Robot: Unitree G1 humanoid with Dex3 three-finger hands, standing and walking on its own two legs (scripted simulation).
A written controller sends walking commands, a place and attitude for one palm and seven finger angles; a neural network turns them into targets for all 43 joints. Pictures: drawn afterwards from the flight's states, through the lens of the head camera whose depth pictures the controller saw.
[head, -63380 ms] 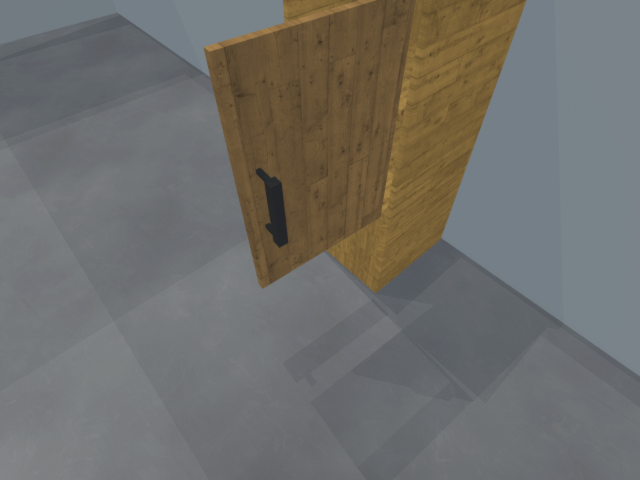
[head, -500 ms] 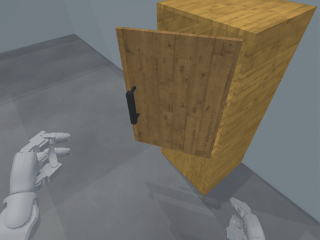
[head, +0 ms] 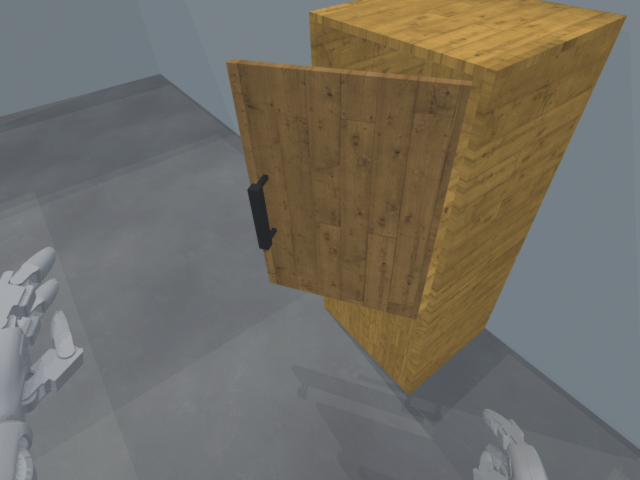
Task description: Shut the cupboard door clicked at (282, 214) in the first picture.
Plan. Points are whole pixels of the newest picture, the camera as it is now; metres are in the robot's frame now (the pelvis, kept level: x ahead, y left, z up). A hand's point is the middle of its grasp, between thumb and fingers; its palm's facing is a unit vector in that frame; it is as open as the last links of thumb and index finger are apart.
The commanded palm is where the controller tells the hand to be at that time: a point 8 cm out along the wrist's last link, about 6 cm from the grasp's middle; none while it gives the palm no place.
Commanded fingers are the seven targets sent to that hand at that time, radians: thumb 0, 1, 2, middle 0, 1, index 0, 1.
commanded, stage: draw the hand back to the body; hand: left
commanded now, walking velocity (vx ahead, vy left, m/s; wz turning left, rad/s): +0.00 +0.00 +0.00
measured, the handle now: (264, 212) +0.66 +0.21 -0.06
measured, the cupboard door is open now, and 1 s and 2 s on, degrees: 34 34 34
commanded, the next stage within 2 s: step back with the hand held close in 0.06 s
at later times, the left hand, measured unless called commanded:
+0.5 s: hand (63, 341) +0.19 +0.28 +0.15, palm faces +0.37 -0.78 -0.51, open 7.4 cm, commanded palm +0.14 +0.32 +0.18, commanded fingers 0.00 0.90 0.90 -0.20 -0.30 -0.20 -0.30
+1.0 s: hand out of the picture +0.09 +0.31 +0.16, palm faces +0.51 -0.73 -0.45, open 7.4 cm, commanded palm +0.02 +0.33 +0.18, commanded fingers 0.00 0.90 0.90 -0.20 -0.30 -0.20 -0.30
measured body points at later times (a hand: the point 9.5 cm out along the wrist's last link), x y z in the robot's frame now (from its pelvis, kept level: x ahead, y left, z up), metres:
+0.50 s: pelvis -0.01 +0.02 +0.00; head +0.00 +0.00 +0.45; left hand +0.17 +0.32 +0.18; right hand +0.16 -0.23 -0.09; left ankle -0.01 +0.11 -0.74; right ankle -0.03 -0.09 -0.74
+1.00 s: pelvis -0.10 +0.03 -0.02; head -0.10 +0.04 +0.43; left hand +0.05 +0.34 +0.18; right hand +0.07 -0.21 -0.10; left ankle -0.01 +0.12 -0.74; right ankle -0.04 -0.09 -0.74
